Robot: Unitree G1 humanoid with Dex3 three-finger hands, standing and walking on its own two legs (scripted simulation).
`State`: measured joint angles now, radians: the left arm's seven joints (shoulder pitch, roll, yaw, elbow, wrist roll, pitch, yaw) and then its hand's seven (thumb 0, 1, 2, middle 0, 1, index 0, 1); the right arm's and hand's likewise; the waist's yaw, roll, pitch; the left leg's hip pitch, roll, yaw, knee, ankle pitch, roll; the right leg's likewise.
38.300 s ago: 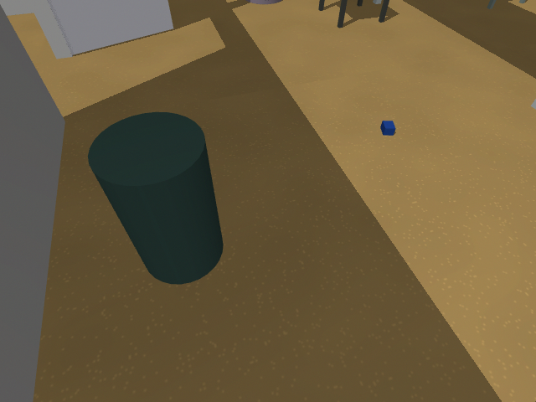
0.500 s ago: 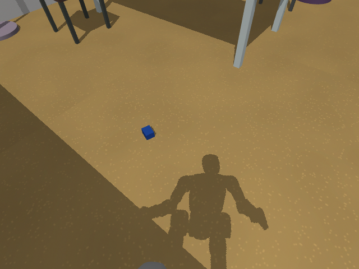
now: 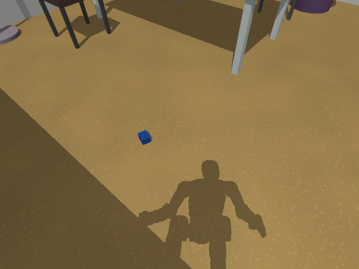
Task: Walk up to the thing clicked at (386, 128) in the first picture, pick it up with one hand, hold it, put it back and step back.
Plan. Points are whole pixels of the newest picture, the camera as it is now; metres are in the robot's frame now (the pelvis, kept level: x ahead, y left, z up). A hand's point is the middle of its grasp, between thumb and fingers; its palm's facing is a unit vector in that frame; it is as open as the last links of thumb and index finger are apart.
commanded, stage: step back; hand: left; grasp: from above
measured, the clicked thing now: (144, 137) +1.04 +0.29 -0.74
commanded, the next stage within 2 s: stand in 0.46 s
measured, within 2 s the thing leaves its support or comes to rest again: neither
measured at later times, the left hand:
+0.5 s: hand (72, 267) +0.15 +0.28 -0.14, palm faces +0.01 -0.94 -0.35, open 7.4 cm
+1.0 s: hand out of the picture +0.09 +0.26 -0.14, palm faces -0.03 -0.94 -0.34, open 7.4 cm
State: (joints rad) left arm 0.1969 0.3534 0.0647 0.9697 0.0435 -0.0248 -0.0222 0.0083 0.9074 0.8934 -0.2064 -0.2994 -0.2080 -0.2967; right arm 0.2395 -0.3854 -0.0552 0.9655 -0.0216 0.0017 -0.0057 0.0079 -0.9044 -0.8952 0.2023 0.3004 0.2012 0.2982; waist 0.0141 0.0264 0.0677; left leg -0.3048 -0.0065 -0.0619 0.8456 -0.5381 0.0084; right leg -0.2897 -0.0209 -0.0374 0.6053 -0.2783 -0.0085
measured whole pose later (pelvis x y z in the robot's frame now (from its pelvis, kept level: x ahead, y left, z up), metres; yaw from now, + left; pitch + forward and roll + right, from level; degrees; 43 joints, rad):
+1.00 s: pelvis +0.02 +0.01 +0.02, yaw +1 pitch -3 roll +0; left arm 0.11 0.35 -0.01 1.15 0.02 -0.02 -0.01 0.01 0.91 0.89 -0.21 -0.30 -0.21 -0.30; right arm 0.08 -0.34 -0.01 1.14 -0.01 -0.01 0.02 0.01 -0.90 -0.90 0.20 0.30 0.20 0.30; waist 0.00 0.00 0.07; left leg -0.12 0.02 0.00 0.33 -0.15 -0.02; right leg -0.11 -0.04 -0.04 0.33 -0.17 0.02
